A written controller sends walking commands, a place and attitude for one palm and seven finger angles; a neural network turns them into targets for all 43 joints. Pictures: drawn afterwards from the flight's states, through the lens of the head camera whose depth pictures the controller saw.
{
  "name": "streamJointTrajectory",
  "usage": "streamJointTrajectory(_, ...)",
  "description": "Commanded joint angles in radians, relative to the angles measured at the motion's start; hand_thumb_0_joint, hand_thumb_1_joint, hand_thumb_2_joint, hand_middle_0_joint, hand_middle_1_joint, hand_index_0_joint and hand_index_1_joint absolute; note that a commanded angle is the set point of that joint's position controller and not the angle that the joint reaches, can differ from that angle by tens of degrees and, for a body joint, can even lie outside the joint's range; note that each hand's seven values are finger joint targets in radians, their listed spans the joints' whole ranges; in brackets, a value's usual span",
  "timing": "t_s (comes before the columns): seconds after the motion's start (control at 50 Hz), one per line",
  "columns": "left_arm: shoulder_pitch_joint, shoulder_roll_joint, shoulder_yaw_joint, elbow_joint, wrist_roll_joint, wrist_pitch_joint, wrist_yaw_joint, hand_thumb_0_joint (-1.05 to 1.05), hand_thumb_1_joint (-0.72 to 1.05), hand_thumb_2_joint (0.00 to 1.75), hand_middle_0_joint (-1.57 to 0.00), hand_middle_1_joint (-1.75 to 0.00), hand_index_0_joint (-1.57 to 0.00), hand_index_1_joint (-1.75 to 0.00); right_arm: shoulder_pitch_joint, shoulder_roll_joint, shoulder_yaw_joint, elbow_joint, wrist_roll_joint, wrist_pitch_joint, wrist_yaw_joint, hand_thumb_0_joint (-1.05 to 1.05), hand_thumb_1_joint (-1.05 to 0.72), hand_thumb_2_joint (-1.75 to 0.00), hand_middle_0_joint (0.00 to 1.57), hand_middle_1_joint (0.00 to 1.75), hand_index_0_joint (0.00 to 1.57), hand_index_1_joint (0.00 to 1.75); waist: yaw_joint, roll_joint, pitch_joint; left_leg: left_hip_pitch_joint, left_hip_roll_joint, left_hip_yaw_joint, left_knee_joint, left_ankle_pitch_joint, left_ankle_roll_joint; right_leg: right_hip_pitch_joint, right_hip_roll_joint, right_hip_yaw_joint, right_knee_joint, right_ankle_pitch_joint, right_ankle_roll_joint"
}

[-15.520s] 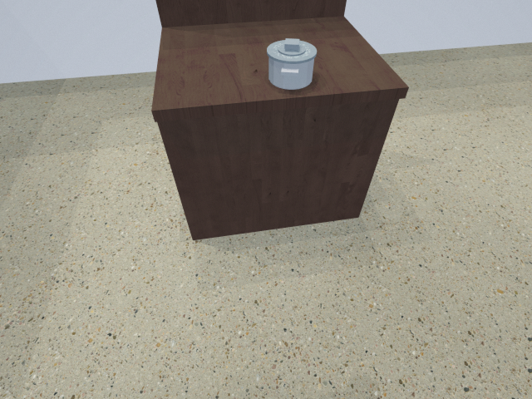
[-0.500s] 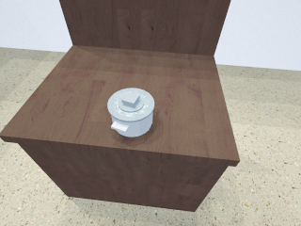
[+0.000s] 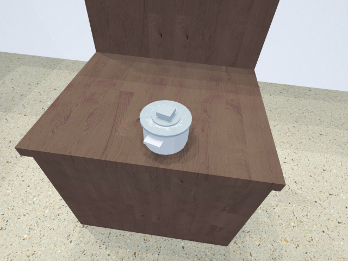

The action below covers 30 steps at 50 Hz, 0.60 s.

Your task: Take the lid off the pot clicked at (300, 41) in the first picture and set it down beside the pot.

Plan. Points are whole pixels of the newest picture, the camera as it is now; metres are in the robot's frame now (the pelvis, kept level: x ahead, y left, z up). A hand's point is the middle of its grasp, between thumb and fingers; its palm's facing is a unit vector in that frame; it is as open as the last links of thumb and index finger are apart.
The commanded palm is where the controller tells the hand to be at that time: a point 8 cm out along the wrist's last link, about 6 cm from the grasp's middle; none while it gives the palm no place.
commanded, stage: look again from close up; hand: left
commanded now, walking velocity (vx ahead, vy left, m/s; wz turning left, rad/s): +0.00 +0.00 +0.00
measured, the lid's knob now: (166, 111) +0.51 +0.06 +0.06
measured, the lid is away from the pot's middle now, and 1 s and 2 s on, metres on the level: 0.00 0.00 0.00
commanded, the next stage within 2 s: come to a stop and stand still in 0.40 s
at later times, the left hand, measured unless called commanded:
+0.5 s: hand out of the picture +0.00 +0.16 -0.18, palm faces +0.02 -0.99 -0.15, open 7.4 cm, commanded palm none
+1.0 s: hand out of the picture +0.05 +0.16 -0.17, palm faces +0.01 -0.98 -0.22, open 7.4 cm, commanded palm none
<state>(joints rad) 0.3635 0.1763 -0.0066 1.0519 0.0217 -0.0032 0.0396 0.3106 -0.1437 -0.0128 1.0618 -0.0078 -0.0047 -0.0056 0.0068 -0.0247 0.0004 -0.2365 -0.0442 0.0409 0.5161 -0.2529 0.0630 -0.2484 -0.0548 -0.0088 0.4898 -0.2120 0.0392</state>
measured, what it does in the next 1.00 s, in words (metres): stands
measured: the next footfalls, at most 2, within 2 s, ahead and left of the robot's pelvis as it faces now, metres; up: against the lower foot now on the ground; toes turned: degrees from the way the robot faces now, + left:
none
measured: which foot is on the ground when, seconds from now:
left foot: down 0.00-1.00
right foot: down 0.00-1.00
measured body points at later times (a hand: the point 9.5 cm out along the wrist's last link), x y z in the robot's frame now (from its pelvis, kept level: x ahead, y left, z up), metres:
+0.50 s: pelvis +0.01 +0.00 +0.00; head +0.01 +0.01 +0.45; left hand +0.00 +0.21 -0.16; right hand +0.02 -0.23 -0.15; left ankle +0.02 +0.08 -0.74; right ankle +0.03 -0.15 -0.74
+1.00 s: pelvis +0.04 -0.01 +0.00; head +0.04 -0.02 +0.45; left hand +0.05 +0.21 -0.15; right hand +0.07 -0.25 -0.16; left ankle +0.02 +0.08 -0.74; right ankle +0.03 -0.15 -0.74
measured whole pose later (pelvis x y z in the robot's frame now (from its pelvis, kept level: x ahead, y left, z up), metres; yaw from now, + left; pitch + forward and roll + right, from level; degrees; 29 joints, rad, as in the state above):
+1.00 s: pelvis +0.04 -0.01 +0.00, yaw -1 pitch -1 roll +0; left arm 0.31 0.16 -0.02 1.05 0.01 -0.02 0.04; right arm 0.27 -0.18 0.00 1.03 -0.01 -0.02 -0.02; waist 0.00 0.02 0.00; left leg -0.20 -0.03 0.04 0.50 -0.30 0.04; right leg -0.23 -0.04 0.00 0.52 -0.28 0.03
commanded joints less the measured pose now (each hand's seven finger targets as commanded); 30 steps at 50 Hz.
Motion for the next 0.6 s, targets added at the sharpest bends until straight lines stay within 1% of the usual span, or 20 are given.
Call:
streamJointTrajectory(0.0,0.050,0.076,0.014,-0.038,0.000,-0.017,0.004,0.00,0.90,0.90,-0.20,-0.30,-0.20,-0.30,0.011,-0.111,-0.018,-0.044,0.002,-0.025,-0.009,0.00,-0.90,-0.90,0.20,0.30,0.20,0.30,0.000,0.010,0.081,-0.080,0.125,-0.162,-0.175,-0.106,-0.020,-0.011,-0.040,0.062,-0.079,-0.024,-0.069)
streamJointTrajectory(0.04,0.054,0.072,0.013,-0.031,-0.002,-0.020,0.005,0.00,0.90,0.90,-0.20,-0.30,-0.20,-0.30,0.018,-0.104,-0.016,-0.034,0.002,-0.027,-0.010,0.00,-0.90,-0.90,0.20,0.30,0.20,0.30,-0.003,0.018,0.074,-0.059,0.124,-0.156,-0.169,-0.065,-0.021,-0.012,-0.044,0.067,-0.083,-0.009,-0.071)
streamJointTrajectory(0.06,0.056,0.080,0.013,-0.031,-0.002,-0.018,0.004,0.00,0.90,0.90,-0.20,-0.30,-0.20,-0.30,0.018,-0.100,-0.015,-0.031,0.003,-0.028,-0.011,0.00,-0.90,-0.90,0.20,0.30,0.20,0.30,0.001,0.013,0.067,-0.055,0.128,-0.156,-0.170,-0.053,-0.018,-0.004,-0.042,0.060,-0.083,-0.002,-0.071)
streamJointTrajectory(0.08,0.058,0.073,0.013,-0.029,-0.002,-0.018,0.005,0.00,0.90,0.90,-0.20,-0.30,-0.20,-0.30,0.014,-0.105,-0.015,-0.030,0.003,-0.029,-0.012,0.00,-0.90,-0.90,0.20,0.30,0.20,0.30,0.001,0.035,0.068,-0.054,0.127,-0.152,-0.166,-0.043,-0.020,-0.004,-0.044,0.063,-0.082,0.005,-0.070)
streamJointTrajectory(0.1,0.058,0.073,0.013,-0.024,-0.002,-0.019,0.005,0.00,0.90,0.90,-0.20,-0.30,-0.20,-0.30,0.015,-0.098,-0.014,-0.027,0.004,-0.029,-0.012,0.00,-0.90,-0.90,0.20,0.30,0.20,0.30,0.000,0.028,0.070,-0.056,0.126,-0.153,-0.165,-0.040,-0.021,-0.001,-0.044,0.062,-0.083,0.006,-0.069)
streamJointTrajectory(0.14,0.061,0.070,0.012,-0.017,-0.002,-0.020,0.006,0.00,0.90,0.90,-0.20,-0.30,-0.20,-0.30,0.017,-0.093,-0.013,-0.018,0.004,-0.031,-0.012,0.00,-0.90,-0.90,0.20,0.30,0.20,0.30,0.001,0.038,0.073,-0.048,0.125,-0.149,-0.168,-0.022,-0.022,0.003,-0.046,0.061,-0.085,0.018,-0.068)
streamJointTrajectory(0.16,0.062,0.075,0.012,-0.017,-0.003,-0.019,0.005,0.00,0.90,0.90,-0.20,-0.30,-0.20,-0.30,0.017,-0.094,-0.012,-0.019,0.005,-0.030,-0.014,0.00,-0.90,-0.90,0.20,0.30,0.20,0.30,0.003,0.025,0.069,-0.046,0.130,-0.152,-0.169,-0.012,-0.019,0.008,-0.041,0.054,-0.083,0.025,-0.068)
streamJointTrajectory(0.18,0.064,0.067,0.012,-0.014,-0.002,-0.018,0.006,0.00,0.90,0.90,-0.20,-0.30,-0.20,-0.30,0.014,-0.098,-0.013,-0.018,0.004,-0.031,-0.014,0.00,-0.90,-0.90,0.20,0.30,0.20,0.30,0.003,0.043,0.065,-0.042,0.129,-0.150,-0.167,-0.009,-0.021,0.010,-0.044,0.057,-0.083,0.026,-0.067)
streamJointTrajectory(0.2,0.062,0.066,0.012,-0.011,-0.003,-0.019,0.006,0.00,0.90,0.90,-0.20,-0.30,-0.20,-0.30,0.014,-0.093,-0.013,-0.013,0.004,-0.031,-0.015,0.00,-0.90,-0.90,0.20,0.30,0.20,0.30,0.002,0.035,0.064,-0.035,0.129,-0.148,-0.163,0.003,-0.021,0.009,-0.045,0.060,-0.082,0.036,-0.068)
streamJointTrajectory(0.22,0.063,0.063,0.011,-0.009,-0.003,-0.019,0.006,0.00,0.90,0.90,-0.20,-0.30,-0.20,-0.30,0.014,-0.094,-0.012,-0.010,0.005,-0.032,-0.016,0.00,-0.90,-0.90,0.20,0.30,0.20,0.30,0.001,0.061,0.066,-0.028,0.130,-0.145,-0.165,0.011,-0.022,0.008,-0.044,0.060,-0.083,0.042,-0.067)
streamJointTrajectory(0.26,0.061,0.069,0.012,-0.007,-0.003,-0.019,0.005,0.00,0.90,0.90,-0.20,-0.30,-0.20,-0.30,0.016,-0.088,-0.011,-0.006,0.006,-0.031,-0.016,0.00,-0.90,-0.90,0.20,0.30,0.20,0.30,0.004,0.026,0.072,-0.034,0.132,-0.145,-0.167,0.024,-0.020,0.019,-0.043,0.055,-0.087,0.051,-0.066)
streamJointTrajectory(0.34,0.057,0.060,0.010,-0.002,-0.003,-0.018,0.006,0.00,0.90,0.90,-0.20,-0.30,-0.20,-0.30,0.013,-0.087,-0.009,0.001,0.005,-0.028,-0.017,0.00,-0.90,-0.90,0.20,0.30,0.20,0.30,0.002,0.042,0.096,-0.039,0.126,-0.140,-0.172,-0.006,-0.025,0.006,-0.046,0.064,-0.100,0.020,-0.066)
streamJointTrajectory(0.36,0.061,0.066,0.012,0.000,-0.003,-0.018,0.005,0.00,0.90,0.90,-0.20,-0.30,-0.20,-0.30,0.014,-0.082,-0.010,0.001,0.006,-0.029,-0.016,0.00,-0.90,-0.90,0.20,0.30,0.20,0.30,0.007,0.021,0.087,-0.034,0.129,-0.142,-0.173,0.006,-0.021,0.014,-0.045,0.058,-0.098,0.031,-0.066)
streamJointTrajectory(0.44,0.051,0.059,0.011,0.000,-0.004,-0.017,0.006,0.00,0.90,0.90,-0.20,-0.30,-0.20,-0.30,0.018,-0.088,-0.008,0.007,0.005,-0.029,-0.017,0.00,-0.90,-0.90,0.20,0.30,0.20,0.30,0.001,0.036,0.083,-0.022,0.130,-0.138,-0.174,0.013,-0.024,0.010,-0.046,0.061,-0.098,0.031,-0.065)
streamJointTrajectory(0.46,0.053,0.063,0.014,-0.001,-0.004,-0.016,0.005,0.00,0.90,0.90,-0.20,-0.30,-0.20,-0.30,0.018,-0.084,-0.010,0.008,0.005,-0.030,-0.018,0.00,-0.90,-0.90,0.20,0.30,0.20,0.30,0.006,0.029,0.076,-0.022,0.134,-0.143,-0.179,0.020,-0.020,0.021,-0.042,0.053,-0.095,0.039,-0.065)
streamJointTrajectory(0.5,0.050,0.059,0.012,0.000,-0.003,-0.016,0.006,0.00,0.90,0.90,-0.20,-0.30,-0.20,-0.30,0.015,-0.087,-0.008,0.008,0.005,-0.030,-0.017,0.00,-0.90,-0.90,0.20,0.30,0.20,0.30,0.005,0.026,0.083,-0.028,0.131,-0.139,-0.176,0.019,-0.022,0.021,-0.046,0.058,-0.097,0.040,-0.063)
streamJointTrajectory(0.52,0.071,0.091,0.008,0.035,0.010,-0.024,0.040,0.00,0.90,0.90,-0.20,-0.30,-0.20,-0.30,-0.074,-0.136,0.000,-0.065,0.008,-0.033,-0.016,0.00,-0.90,-0.90,0.20,0.30,0.20,0.30,0.025,0.058,0.121,-0.062,0.139,-0.070,-0.015,0.156,-0.052,-0.002,-0.076,0.075,-0.090,0.202,-0.057)
streamJointTrajectory(0.54,0.019,0.119,0.009,-0.013,-0.003,-0.027,0.028,0.00,0.90,0.90,-0.20,-0.30,-0.20,-0.30,-0.015,-0.090,0.003,-0.083,0.000,-0.022,-0.010,0.00,-0.90,-0.90,0.20,0.30,0.20,0.30,-0.018,0.093,0.063,-0.055,0.095,-0.095,-0.078,-0.063,-0.058,-0.017,-0.084,0.105,-0.087,-0.112,-0.084)
streamJointTrajectory(0.56,0.002,0.131,0.022,-0.027,-0.005,-0.025,0.011,0.00,0.90,0.90,-0.20,-0.30,-0.20,-0.30,-0.033,-0.099,-0.008,-0.076,-0.010,-0.018,-0.005,0.00,-0.90,-0.90,0.20,0.30,0.20,0.30,-0.003,0.190,0.005,-0.014,0.091,-0.120,-0.099,-0.040,-0.045,-0.034,-0.067,0.082,-0.043,-0.119,-0.098)
streamJointTrajectory(0.58,0.009,0.125,0.025,-0.033,-0.004,-0.017,0.007,0.00,0.90,0.90,-0.20,-0.30,-0.20,-0.30,-0.019,-0.118,-0.011,-0.101,-0.008,-0.014,-0.009,0.00,-0.90,-0.90,0.20,0.30,0.20,0.30,-0.010,0.160,0.014,-0.066,0.128,-0.156,-0.127,-0.152,-0.028,-0.038,-0.033,0.047,-0.029,-0.197,-0.086)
